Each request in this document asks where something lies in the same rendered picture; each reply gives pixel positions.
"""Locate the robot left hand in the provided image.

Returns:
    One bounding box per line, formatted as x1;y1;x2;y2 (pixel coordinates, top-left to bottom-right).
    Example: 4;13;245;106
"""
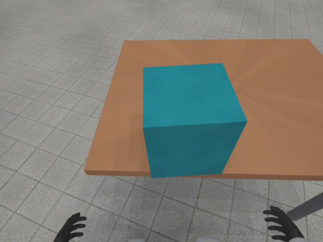
53;212;87;242

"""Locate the robot right hand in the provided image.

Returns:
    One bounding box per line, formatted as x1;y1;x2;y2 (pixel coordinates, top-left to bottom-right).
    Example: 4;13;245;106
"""
263;206;304;242

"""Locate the carton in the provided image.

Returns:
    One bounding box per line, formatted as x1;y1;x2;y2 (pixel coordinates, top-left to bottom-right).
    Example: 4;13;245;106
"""
143;63;247;178

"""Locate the table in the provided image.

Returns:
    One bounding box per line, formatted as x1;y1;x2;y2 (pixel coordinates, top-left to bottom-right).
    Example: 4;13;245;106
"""
84;39;323;221

